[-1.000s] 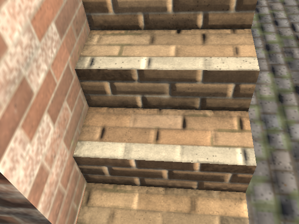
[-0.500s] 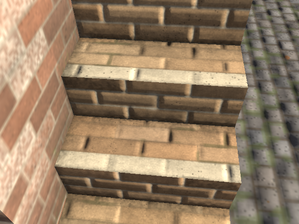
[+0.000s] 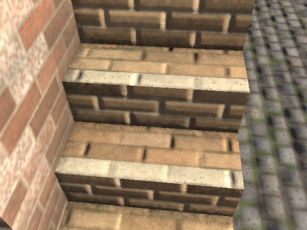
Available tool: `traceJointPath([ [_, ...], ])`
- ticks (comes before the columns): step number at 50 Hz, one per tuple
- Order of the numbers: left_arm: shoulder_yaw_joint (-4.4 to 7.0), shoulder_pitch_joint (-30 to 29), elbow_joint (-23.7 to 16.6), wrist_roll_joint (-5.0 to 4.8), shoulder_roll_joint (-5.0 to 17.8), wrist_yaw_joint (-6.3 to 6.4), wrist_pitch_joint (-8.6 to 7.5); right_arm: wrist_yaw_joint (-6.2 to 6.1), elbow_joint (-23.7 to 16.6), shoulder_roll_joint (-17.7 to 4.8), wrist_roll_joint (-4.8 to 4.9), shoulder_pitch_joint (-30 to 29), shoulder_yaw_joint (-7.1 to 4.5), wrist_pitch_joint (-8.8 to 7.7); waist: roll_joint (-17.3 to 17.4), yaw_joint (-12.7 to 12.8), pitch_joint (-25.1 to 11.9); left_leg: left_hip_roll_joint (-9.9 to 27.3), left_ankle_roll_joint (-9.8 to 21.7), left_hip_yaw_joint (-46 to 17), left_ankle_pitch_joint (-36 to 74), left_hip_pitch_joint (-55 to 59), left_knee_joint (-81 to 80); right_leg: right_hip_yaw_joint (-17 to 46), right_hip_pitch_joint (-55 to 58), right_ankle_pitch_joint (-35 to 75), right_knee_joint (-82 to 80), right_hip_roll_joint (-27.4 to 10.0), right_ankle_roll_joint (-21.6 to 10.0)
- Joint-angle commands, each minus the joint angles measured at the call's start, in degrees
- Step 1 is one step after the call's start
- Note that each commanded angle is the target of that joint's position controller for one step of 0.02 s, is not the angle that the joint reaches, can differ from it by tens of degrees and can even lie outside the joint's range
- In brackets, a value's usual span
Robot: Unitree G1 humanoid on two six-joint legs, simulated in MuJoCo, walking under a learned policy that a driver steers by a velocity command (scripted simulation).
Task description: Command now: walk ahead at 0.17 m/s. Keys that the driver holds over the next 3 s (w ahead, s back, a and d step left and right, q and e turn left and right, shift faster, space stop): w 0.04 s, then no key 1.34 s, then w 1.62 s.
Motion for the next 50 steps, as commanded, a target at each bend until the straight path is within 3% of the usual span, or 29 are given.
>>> traceJointPath([
  [1,0.76,-2.4,-3.1,0.12,6.1,0.06,-0.78,0.10,-2.0,-3.9,-0.24,-0.4,-0.38,-0.55,-1.4,-0.1,2.5,3.3,1.4,-3.2,1.2,-0.3,-1.9,10.7,-5.4,-6.7,-8.4,-10.4,0.4],
  [7,0.81,0.5,-2.7,-0.01,6.4,-0.12,-1.78,0.01,-1.4,-4.4,0.15,1.7,-0.51,-1.68,0.7,0.1,1.1,4.1,1.8,-3.7,6.0,-0.7,-1.7,8.6,-0.6,11.6,-3.8,-10.4,0.3],
  [17,0.76,-0.5,-3.1,-0.09,6.2,0.00,-1.37,-0.14,-2.5,-4.8,0.32,0.5,-0.71,-1.43,-0.2,0.0,-0.3,4.6,1.9,-3.6,9.7,0.7,-0.6,8.3,0.2,19.7,-1.1,-10.9,1.0],
  [28,0.96,0.3,-2.6,-0.14,6.9,0.07,-0.97,-0.16,-2.1,-4.9,0.30,1.5,-0.80,-0.97,0.5,0.1,0.5,4.6,1.8,-3.6,8.1,0.9,-0.8,8.6,-0.8,14.6,-1.5,-10.6,0.9],
  [50,1.06,1.5,-2.6,0.01,6.0,-0.01,-0.96,-0.06,-1.5,-4.3,0.08,3.5,-1.04,-0.57,0.2,-0.1,1.8,4.5,1.8,-4.1,5.3,-0.3,-1.2,8.9,-2.9,9.0,-2.2,-10.5,0.8],
])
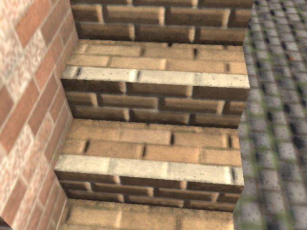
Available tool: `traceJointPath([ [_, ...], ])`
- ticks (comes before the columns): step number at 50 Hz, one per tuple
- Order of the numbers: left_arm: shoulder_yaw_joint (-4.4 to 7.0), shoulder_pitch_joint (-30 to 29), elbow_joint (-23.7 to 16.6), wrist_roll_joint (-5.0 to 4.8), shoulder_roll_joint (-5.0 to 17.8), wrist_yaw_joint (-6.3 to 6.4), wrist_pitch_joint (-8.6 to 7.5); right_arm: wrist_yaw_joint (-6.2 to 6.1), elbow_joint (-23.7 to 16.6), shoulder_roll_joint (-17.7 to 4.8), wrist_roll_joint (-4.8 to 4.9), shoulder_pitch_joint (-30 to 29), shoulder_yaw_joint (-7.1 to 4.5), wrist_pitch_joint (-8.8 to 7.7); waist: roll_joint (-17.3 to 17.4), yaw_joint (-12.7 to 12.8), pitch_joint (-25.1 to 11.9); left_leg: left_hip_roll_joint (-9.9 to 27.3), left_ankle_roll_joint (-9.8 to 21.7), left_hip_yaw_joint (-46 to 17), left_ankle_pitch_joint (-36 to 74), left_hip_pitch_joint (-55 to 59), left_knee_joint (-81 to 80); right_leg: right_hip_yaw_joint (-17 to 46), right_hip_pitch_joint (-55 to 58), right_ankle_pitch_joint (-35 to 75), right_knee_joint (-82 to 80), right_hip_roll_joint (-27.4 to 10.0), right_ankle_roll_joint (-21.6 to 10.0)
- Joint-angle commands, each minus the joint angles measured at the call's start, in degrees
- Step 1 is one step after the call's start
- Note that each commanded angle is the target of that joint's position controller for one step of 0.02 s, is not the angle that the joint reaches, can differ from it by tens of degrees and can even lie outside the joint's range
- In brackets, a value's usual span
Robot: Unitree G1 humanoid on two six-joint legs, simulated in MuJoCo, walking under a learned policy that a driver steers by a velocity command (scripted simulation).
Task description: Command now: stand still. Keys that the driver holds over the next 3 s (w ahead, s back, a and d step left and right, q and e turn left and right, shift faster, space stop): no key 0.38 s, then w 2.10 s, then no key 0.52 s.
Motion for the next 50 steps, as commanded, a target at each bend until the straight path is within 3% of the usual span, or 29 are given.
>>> traceJointPath([
  [1,1.01,1.2,-1.6,-0.01,6.1,0.15,-0.43,-0.13,-0.7,-4.4,-0.01,3.1,-0.62,-0.21,0.2,0.0,0.9,4.7,1.6,-4.3,5.7,-0.2,-1.8,8.3,-2.3,9.6,-3.6,-10.2,0.4],
  [13,1.37,2.2,-1.7,-0.20,5.9,0.38,-0.39,-0.31,-0.6,-4.3,0.01,3.8,-0.91,-0.31,0.4,0.1,1.6,4.5,1.5,-4.8,4.2,-0.5,-2.3,8.6,-3.4,5.5,-4.6,-9.8,0.2],
  [19,1.23,2.4,-2.0,0.06,5.2,0.20,-0.63,-0.23,-0.5,-3.9,-0.04,4.1,-0.90,-0.25,0.2,-0.1,1.7,4.6,1.5,-4.3,5.5,-0.8,-1.6,8.4,-3.0,9.4,-3.7,-10.2,0.3],
  [20,1.09,2.4,-2.1,0.15,4.8,0.18,-0.67,-0.23,-0.6,-3.4,-0.09,4.2,-0.74,-0.18,-0.1,0.0,0.2,4.4,1.6,-4.3,3.9,-0.2,-2.0,8.5,-2.4,7.0,-4.5,-10.0,0.2],
  [23,0.97,0.6,-3.1,0.25,5.0,0.22,-0.78,-0.13,-1.4,-3.5,-0.32,2.1,-0.65,-0.15,-1.0,0.1,1.5,3.6,1.6,-3.9,1.5,-0.5,-2.7,9.7,-4.0,-2.6,-7.8,-9.8,0.0],
  [25,1.03,-0.1,-3.7,0.11,5.3,0.18,-1.03,0.00,-1.7,-3.5,-0.33,1.6,-0.66,-0.49,-1.2,-0.1,1.9,3.4,1.6,-3.6,1.9,-0.6,-2.6,10.1,-4.2,-3.5,-8.8,-9.8,-0.3],
  [31,1.33,-0.6,-4.8,0.07,5.4,-0.03,-1.99,0.13,-2.8,-3.6,-0.07,0.3,-0.92,-1.98,-0.2,0.3,0.8,3.2,2.2,-3.2,3.2,-1.8,-1.9,9.5,-0.1,5.1,-6.9,-9.8,-1.1],
  [35,1.30,-2.4,-5.7,0.13,5.5,-0.14,-2.33,0.11,-4.7,-4.0,0.21,-1.9,-0.88,-2.77,-0.2,0.3,-1.4,3.7,2.5,-3.4,6.9,-1.2,-2.1,8.6,3.0,18.4,-3.9,-10.4,-0.8],
  [39,1.37,-3.6,-6.5,0.14,5.8,-0.21,-2.49,0.06,-6.1,-4.6,0.42,-3.7,-0.91,-3.03,-0.3,0.5,-2.8,4.0,2.6,-3.2,11.8,0.3,-1.7,8.1,4.3,24.8,-2.6,-10.6,-0.3],
  [50,1.11,-9.0,-8.4,0.16,6.8,-0.34,-2.37,0.47,-9.6,-6.0,0.38,-10.3,-0.63,-3.35,-0.2,0.5,-5.6,5.2,2.3,-4.0,18.4,4.8,-4.1,8.2,4.8,26.2,-3.9,-11.5,1.4],
])
Over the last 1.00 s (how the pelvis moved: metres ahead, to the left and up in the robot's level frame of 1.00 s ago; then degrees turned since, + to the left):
0.00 0.00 0.00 0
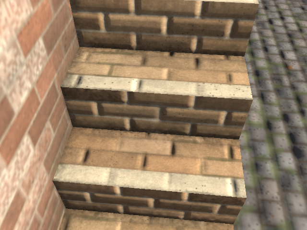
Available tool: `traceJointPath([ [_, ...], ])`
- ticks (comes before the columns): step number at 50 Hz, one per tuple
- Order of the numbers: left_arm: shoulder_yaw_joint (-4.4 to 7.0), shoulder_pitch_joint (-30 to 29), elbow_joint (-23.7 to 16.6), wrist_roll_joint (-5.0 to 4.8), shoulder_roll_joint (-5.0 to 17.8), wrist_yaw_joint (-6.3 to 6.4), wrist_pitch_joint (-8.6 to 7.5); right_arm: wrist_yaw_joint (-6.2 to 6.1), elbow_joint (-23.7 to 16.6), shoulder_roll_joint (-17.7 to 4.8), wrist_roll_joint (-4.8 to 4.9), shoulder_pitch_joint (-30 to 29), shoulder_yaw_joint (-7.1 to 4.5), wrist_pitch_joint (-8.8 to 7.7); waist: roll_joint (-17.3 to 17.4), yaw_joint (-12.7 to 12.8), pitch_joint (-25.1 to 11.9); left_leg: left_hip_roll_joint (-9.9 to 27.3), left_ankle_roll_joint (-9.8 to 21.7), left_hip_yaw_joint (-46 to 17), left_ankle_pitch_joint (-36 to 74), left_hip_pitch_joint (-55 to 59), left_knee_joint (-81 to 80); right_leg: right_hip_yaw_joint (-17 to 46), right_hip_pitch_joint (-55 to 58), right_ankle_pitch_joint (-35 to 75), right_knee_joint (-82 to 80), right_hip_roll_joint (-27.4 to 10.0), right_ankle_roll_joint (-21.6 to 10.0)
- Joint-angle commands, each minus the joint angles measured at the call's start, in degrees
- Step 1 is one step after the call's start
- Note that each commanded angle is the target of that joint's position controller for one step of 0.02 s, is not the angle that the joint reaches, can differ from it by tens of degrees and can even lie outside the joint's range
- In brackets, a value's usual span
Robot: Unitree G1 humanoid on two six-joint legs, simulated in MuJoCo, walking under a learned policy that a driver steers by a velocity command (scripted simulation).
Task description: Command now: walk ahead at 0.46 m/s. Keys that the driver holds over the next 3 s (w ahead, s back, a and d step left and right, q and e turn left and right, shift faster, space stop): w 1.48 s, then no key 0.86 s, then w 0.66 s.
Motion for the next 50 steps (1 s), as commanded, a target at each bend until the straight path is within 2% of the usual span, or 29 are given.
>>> traceJointPath([
  [1,0.97,-2.9,-3.1,-0.02,6.3,0.07,-0.58,0.05,-2.9,-5.4,-0.08,-2.0,-0.70,-0.63,0.8,0.0,-3.7,6.2,1.4,-4.8,19.0,1.9,-0.9,6.8,1.5,25.7,0.0,-10.7,0.4],
  [20,0.52,-7.8,-3.2,-0.06,7.6,-0.42,-1.05,0.99,-4.4,-7.1,-0.24,-7.3,-0.07,-1.44,0.9,-0.1,-4.4,6.6,1.4,-5.7,14.6,3.0,-5.2,7.1,0.1,16.5,-2.9,-11.2,1.4],
  [38,0.43,-8.5,-1.7,-0.16,8.2,-0.47,-1.24,1.28,-3.1,-8.6,-0.20,-6.7,-0.12,-1.58,1.0,-0.2,-4.6,6.3,1.5,-6.3,13.4,3.5,-6.2,7.1,-0.5,13.2,-3.4,-11.3,2.0],
  [50,0.48,-8.9,-1.4,-0.21,8.3,-0.20,-1.27,1.17,-2.8,-8.7,-0.30,-7.0,-0.16,-1.58,0.6,-0.2,-4.3,6.2,1.8,-6.6,14.5,3.6,-6.2,7.0,-0.5,13.5,-3.3,-11.5,2.1],
])
Over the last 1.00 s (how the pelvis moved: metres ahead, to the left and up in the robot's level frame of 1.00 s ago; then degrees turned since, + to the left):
0.03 0.01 0.00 -1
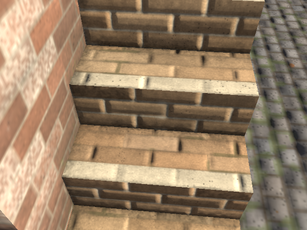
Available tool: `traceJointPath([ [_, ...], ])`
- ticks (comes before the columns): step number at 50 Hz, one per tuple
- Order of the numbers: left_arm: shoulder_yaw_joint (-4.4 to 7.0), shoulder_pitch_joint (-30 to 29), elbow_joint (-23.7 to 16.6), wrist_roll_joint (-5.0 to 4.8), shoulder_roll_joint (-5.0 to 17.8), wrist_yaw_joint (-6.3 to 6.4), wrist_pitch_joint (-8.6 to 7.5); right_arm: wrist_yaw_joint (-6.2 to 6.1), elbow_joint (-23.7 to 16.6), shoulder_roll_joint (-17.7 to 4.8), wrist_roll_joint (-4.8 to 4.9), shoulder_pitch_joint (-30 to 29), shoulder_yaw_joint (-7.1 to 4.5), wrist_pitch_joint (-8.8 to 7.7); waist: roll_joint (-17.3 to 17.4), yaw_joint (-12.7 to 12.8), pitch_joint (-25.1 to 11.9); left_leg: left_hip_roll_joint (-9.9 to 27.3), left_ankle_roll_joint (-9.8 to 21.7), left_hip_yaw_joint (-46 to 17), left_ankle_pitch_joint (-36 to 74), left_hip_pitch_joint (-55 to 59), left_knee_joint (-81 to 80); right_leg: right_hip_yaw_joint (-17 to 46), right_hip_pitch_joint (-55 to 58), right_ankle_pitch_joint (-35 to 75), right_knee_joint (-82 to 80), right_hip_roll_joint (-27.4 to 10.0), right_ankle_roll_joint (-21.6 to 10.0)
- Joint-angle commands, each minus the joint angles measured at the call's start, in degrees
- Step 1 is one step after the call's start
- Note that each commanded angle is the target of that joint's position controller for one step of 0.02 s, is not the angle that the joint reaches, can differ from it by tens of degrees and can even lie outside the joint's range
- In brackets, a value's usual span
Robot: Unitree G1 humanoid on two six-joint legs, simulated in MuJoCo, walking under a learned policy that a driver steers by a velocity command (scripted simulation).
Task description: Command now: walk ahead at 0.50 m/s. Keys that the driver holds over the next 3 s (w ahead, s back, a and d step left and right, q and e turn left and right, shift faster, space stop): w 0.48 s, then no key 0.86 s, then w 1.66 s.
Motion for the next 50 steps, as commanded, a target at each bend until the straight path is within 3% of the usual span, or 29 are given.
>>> traceJointPath([
  [1,1.20,-4.7,-3.3,-0.05,6.6,0.23,-0.75,-0.19,-3.1,-6.0,0.03,-3.8,-1.04,-0.73,0.5,0.0,-4.4,8.9,-0.5,-6.8,10.1,2.4,-0.2,6.1,-0.2,10.7,-0.4,-8.8,-0.6],
  [24,1.34,-5.5,-3.5,-0.11,6.7,0.20,-0.37,-0.08,-4.1,-6.4,-0.03,-5.5,-0.47,-0.74,0.6,0.1,-5.0,9.1,-0.4,-7.1,12.0,3.4,-0.1,5.9,-0.1,12.2,-0.3,-9.2,0.0],
  [37,2.27,-1.2,-0.6,0.00,7.4,0.27,0.22,-0.35,-1.1,-7.3,0.00,-0.6,-1.74,0.45,0.5,0.1,-3.1,8.8,0.4,-6.8,13.4,2.2,2.8,5.4,-1.7,8.9,1.9,-8.5,-0.1],
  [50,2.78,2.3,1.6,0.16,7.4,0.39,1.20,-0.92,0.7,-7.1,0.11,3.7,-2.12,1.54,0.5,0.2,-1.3,8.4,0.6,-7.1,10.3,0.3,3.5,5.6,-2.5,6.5,2.8,-8.2,-0.1],
])
Over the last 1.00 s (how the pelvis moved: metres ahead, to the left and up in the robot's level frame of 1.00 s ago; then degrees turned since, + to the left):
-0.02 0.03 0.00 0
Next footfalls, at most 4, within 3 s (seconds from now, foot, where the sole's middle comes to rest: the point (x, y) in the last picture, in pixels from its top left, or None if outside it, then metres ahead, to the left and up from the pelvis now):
none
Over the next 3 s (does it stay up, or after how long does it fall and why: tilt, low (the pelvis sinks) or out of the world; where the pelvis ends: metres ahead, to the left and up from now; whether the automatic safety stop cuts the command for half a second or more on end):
stays up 0.00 0.00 0.00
